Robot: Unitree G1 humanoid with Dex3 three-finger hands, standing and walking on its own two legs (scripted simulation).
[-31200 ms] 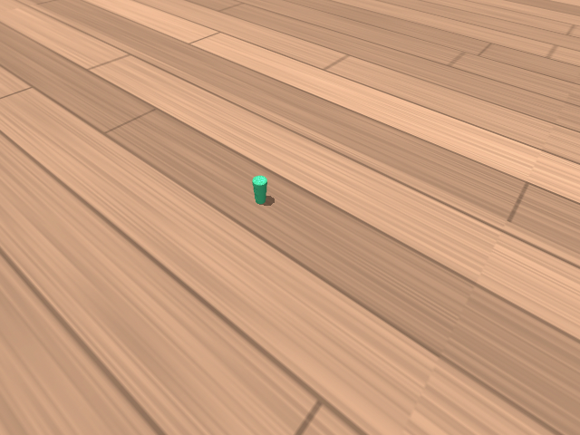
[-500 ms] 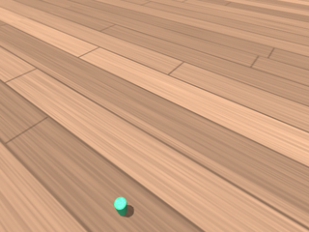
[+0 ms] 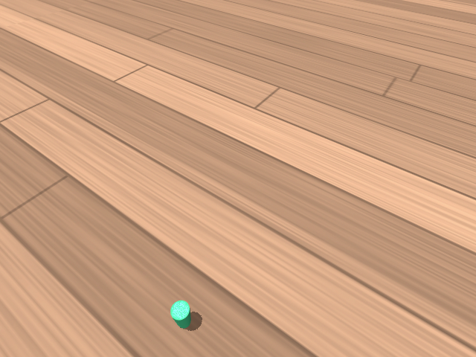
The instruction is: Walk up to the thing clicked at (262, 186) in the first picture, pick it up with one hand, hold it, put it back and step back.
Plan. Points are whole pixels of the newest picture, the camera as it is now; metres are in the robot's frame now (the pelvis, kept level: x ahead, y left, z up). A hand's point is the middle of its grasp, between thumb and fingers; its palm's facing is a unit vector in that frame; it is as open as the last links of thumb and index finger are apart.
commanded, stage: stand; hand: left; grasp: from the side
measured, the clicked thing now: (182, 316) +0.43 +0.19 -0.71
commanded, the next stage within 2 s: step back in 1.02 s
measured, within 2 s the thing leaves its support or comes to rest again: neither
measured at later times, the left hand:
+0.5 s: hand out of the picture +0.09 +0.24 -0.15, palm faces +0.00 -0.94 -0.35, open 7.4 cm
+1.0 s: hand out of the picture +0.10 +0.24 -0.15, palm faces -0.01 -0.94 -0.35, open 7.4 cm
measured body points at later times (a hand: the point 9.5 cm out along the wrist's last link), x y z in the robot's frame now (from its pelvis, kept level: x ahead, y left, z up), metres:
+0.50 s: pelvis +0.01 +0.00 +0.00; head +0.02 -0.01 +0.45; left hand +0.09 +0.29 -0.13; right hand +0.08 -0.30 -0.14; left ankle +0.01 +0.12 -0.75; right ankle +0.02 -0.11 -0.75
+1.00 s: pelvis +0.02 -0.01 +0.00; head +0.02 -0.02 +0.45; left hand +0.10 +0.29 -0.13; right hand +0.09 -0.30 -0.14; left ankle +0.01 +0.12 -0.75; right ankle +0.02 -0.11 -0.75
